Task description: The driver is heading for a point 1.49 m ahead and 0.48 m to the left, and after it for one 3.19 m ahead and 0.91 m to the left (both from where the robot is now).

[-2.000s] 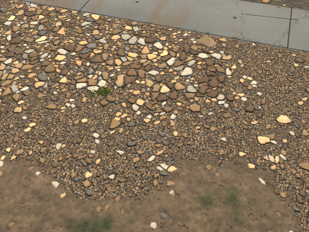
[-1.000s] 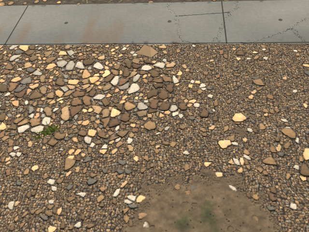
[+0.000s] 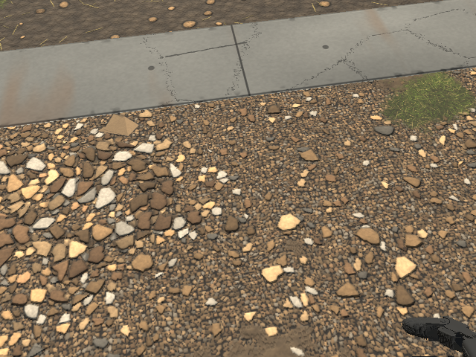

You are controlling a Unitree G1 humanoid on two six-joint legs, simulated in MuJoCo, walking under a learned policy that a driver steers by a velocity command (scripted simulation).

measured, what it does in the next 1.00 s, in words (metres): walks ahead, turning left: left foot, then right foot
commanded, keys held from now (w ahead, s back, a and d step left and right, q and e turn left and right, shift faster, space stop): w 0.40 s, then w+q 0.60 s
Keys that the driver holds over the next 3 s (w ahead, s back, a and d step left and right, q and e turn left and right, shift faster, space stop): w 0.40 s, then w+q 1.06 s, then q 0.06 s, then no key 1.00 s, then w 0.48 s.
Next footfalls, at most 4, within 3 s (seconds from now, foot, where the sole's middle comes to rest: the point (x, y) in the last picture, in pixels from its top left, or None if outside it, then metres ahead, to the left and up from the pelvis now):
0.04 left None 0.21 0.12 -0.76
0.56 right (321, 335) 0.51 -0.13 -0.76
1.08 left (218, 254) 0.74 0.18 -0.76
1.56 right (236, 165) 1.09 0.15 -0.76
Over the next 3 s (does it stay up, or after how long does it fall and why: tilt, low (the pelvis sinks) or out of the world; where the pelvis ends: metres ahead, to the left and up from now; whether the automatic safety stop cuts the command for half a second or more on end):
stays up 1.08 0.29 0.02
